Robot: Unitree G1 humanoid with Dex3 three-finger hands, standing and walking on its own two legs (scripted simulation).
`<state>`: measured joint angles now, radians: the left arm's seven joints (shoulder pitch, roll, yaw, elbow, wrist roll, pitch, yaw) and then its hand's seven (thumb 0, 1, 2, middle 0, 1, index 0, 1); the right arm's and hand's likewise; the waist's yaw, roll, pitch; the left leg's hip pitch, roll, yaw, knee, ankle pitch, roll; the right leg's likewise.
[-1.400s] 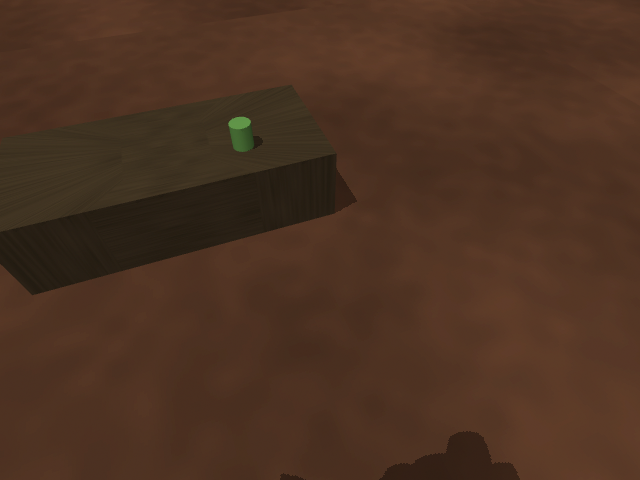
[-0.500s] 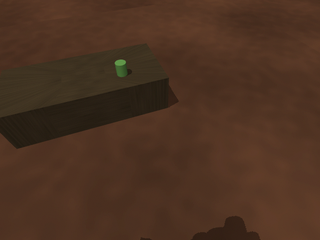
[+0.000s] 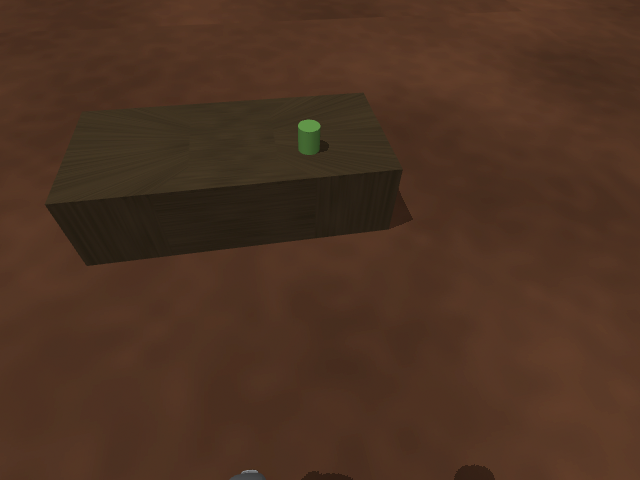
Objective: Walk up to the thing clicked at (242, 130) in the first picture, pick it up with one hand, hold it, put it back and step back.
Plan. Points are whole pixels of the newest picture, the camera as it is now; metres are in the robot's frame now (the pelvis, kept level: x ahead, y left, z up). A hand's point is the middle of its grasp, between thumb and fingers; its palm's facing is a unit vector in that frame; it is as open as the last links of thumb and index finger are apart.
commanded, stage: walk up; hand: right
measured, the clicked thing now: (309, 137) +1.33 +0.06 -0.39
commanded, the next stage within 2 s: none
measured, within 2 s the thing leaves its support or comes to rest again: neither
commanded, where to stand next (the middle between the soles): +0.82 +0.16 m, yaw +13 degrees
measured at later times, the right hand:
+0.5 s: hand (475, 407) +0.27 -0.23 -0.17, palm faces -0.15 +0.93 -0.33, open 7.4 cm
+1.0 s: hand (397, 242) +0.57 -0.14 -0.12, palm faces -0.24 +0.88 -0.40, open 7.4 cm
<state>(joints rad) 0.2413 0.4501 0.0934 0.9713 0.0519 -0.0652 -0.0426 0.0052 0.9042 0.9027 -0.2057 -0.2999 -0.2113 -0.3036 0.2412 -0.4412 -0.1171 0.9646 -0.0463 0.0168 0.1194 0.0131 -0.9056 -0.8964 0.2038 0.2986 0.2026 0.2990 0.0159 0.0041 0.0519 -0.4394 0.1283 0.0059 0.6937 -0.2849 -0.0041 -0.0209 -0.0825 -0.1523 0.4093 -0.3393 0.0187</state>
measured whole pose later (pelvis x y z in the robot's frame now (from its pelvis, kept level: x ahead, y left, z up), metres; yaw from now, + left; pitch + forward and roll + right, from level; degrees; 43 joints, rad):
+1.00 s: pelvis +0.40 +0.10 -0.01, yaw +13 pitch -3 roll +1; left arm 0.34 0.44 0.05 0.89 0.01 -0.04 -0.04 0.01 0.91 0.90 -0.20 -0.30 -0.21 -0.30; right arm 0.23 -0.40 -0.06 0.81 0.00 -0.08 0.05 0.01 -0.90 -0.90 0.21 0.30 0.20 0.30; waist 0.03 -0.06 0.08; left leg -0.31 0.00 0.07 0.61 -0.24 0.04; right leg -0.40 -0.09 -0.02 1.12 -0.40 -0.05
